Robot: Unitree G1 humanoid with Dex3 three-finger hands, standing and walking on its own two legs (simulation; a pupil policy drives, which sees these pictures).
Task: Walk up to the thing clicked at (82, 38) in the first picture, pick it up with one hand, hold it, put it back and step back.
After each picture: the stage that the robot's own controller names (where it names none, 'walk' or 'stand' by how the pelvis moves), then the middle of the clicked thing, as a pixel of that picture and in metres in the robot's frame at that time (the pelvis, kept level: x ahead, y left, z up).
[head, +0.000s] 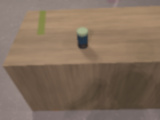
stand; (82, 38) +0.76 +0.05 -0.11
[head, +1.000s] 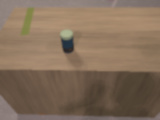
rise first; (67, 41) +0.67 +0.15 -0.08
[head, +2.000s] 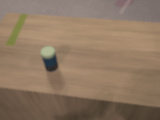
stand; (49, 59) +0.54 +0.21 -0.08
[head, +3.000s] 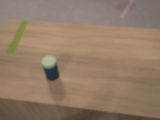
stand; (50, 68) +0.50 +0.20 -0.09
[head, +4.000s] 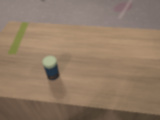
stand; (51, 68) +0.52 +0.21 -0.11
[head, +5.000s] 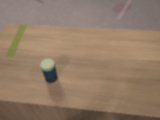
stand; (49, 71) +0.51 +0.21 -0.11
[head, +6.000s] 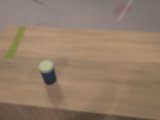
stand; (48, 73) +0.51 +0.22 -0.11
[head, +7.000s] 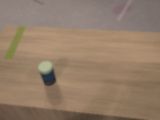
stand; (47, 73) +0.50 +0.22 -0.11
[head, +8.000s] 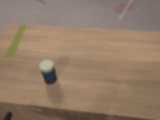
rise first; (48, 72) +0.50 +0.22 -0.11
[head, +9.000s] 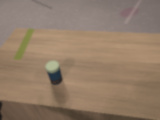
go down; (54, 73) +0.51 +0.21 -0.11
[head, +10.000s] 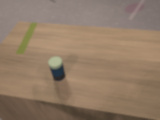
go down; (57, 69) +0.51 +0.20 -0.10
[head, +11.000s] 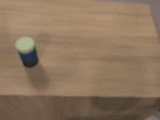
go down; (28, 53) +0.51 +0.20 -0.04
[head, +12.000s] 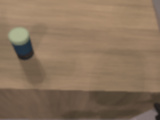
close in; (22, 44) +0.52 +0.20 -0.03
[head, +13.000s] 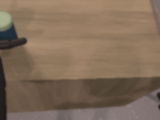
close; (5, 31) +0.54 +0.21 +0.01
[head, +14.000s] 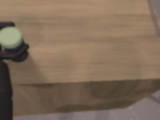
lift; (14, 46) +0.49 +0.18 +0.00
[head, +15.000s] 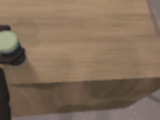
lift; (11, 49) +0.48 +0.19 +0.01
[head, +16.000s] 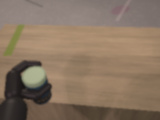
lift; (38, 86) +0.32 +0.17 +0.08
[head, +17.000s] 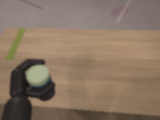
hold; (42, 83) +0.33 +0.17 +0.08
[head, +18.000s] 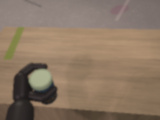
crouch; (44, 87) +0.32 +0.16 +0.06
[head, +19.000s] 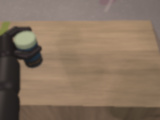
crouch; (29, 50) +0.45 +0.19 +0.10
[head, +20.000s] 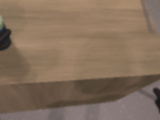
lower; out of the picture +0.53 +0.20 +0.00
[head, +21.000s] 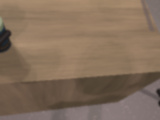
lower; out of the picture +0.53 +0.21 +0.01
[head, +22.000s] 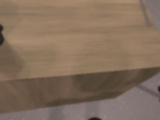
lower; out of the picture +0.54 +0.21 +0.01
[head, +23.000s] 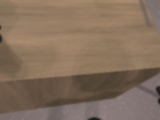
lower; out of the picture +0.54 +0.22 +0.01
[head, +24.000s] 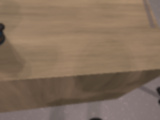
rest; out of the picture +0.54 +0.22 +0.01
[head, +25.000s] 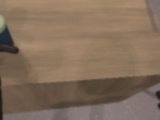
withdraw; out of the picture +0.52 +0.20 +0.00
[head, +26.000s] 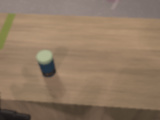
sink last; (46, 64) +0.50 +0.19 -0.06
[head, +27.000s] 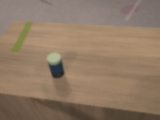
stand; (56, 65) +0.52 +0.20 -0.06
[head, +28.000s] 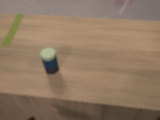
stand; (50, 61) +0.52 +0.20 -0.05
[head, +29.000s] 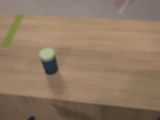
stand; (49, 61) +0.51 +0.20 -0.05
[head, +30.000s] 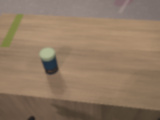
stand; (49, 61) +0.51 +0.20 -0.05
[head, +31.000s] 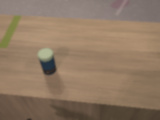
stand; (47, 62) +0.52 +0.20 -0.05
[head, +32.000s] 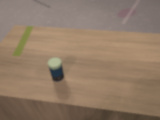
stand; (56, 69) +0.53 +0.19 -0.11
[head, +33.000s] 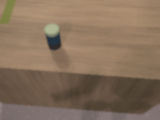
walk; (53, 37) +0.60 +0.16 -0.09
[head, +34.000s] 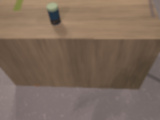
walk; (54, 14) +0.86 +0.24 -0.09
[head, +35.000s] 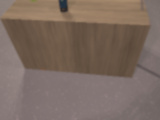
stand; (63, 3) +1.15 +0.21 -0.09
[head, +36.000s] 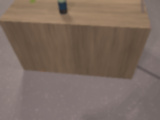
stand; (62, 5) +1.12 +0.21 -0.11
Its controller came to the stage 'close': yes
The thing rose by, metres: 0.20
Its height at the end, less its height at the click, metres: +0.00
